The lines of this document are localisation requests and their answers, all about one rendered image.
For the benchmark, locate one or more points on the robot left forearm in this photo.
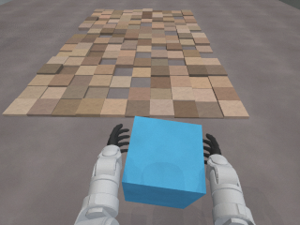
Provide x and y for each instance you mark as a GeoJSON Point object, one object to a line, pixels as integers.
{"type": "Point", "coordinates": [102, 197]}

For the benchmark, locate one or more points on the robot left hand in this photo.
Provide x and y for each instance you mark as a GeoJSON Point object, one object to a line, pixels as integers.
{"type": "Point", "coordinates": [115, 138]}

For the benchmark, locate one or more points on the left robot upper arm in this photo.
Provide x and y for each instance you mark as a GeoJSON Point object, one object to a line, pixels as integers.
{"type": "Point", "coordinates": [99, 221]}

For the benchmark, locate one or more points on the robot right hand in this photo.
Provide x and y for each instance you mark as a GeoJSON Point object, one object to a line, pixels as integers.
{"type": "Point", "coordinates": [213, 149]}

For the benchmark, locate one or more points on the carton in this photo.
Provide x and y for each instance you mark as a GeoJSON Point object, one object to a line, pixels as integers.
{"type": "Point", "coordinates": [165, 163]}

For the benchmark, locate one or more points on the robot right forearm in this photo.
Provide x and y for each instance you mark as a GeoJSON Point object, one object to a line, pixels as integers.
{"type": "Point", "coordinates": [226, 192]}

